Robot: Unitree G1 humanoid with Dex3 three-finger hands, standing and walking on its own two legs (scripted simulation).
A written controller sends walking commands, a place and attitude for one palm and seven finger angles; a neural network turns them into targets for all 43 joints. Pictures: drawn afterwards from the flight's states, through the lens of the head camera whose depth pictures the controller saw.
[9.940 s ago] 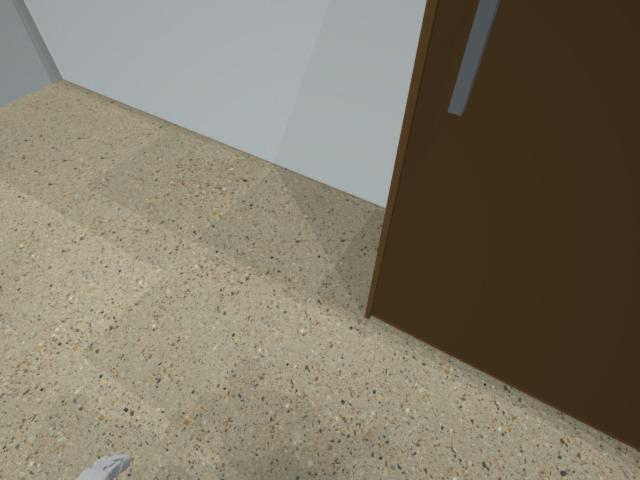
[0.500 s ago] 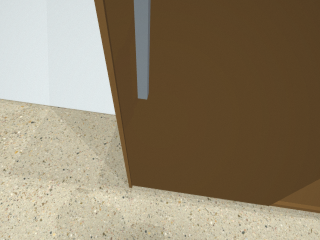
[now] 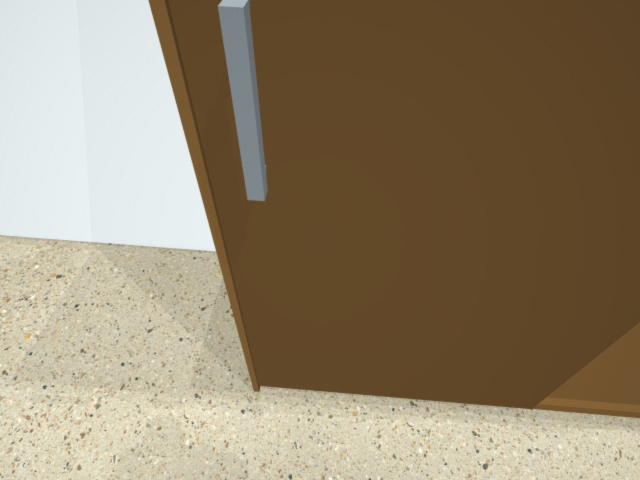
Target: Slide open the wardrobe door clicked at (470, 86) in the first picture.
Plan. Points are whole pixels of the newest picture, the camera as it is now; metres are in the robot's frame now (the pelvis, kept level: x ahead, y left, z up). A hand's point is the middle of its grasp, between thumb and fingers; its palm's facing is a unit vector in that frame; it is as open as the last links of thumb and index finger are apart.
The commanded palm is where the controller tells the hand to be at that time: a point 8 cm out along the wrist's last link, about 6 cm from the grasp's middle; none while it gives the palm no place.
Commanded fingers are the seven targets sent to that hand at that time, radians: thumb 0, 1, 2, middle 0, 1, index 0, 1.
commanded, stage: come to a stop and stand still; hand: left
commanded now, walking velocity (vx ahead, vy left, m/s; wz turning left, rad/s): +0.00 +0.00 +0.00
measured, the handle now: (251, 108) +0.48 +0.11 +0.23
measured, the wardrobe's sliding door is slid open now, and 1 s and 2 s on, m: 0.00 0.00 0.00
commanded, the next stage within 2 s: look again from close up in 0.88 s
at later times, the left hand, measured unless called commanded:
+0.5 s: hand out of the picture +0.02 +0.19 -0.18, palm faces +0.02 -0.98 -0.21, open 7.4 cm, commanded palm none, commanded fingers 0.00 0.90 0.90 -0.20 -0.30 -0.20 -0.30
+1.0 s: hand out of the picture +0.03 +0.19 -0.18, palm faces +0.01 -0.98 -0.19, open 7.4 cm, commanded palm none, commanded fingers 0.00 0.90 0.90 -0.20 -0.30 -0.20 -0.30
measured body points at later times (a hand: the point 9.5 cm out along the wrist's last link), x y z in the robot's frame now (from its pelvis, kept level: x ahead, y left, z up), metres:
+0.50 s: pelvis +0.02 +0.02 -0.01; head +0.03 +0.01 +0.44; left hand +0.02 +0.24 -0.16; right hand +0.02 -0.20 -0.17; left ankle +0.04 +0.11 -0.74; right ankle -0.03 -0.11 -0.74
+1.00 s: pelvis +0.03 +0.01 +0.00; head +0.04 +0.02 +0.45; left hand +0.03 +0.24 -0.16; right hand +0.06 -0.22 -0.16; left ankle +0.04 +0.11 -0.74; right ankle -0.03 -0.11 -0.74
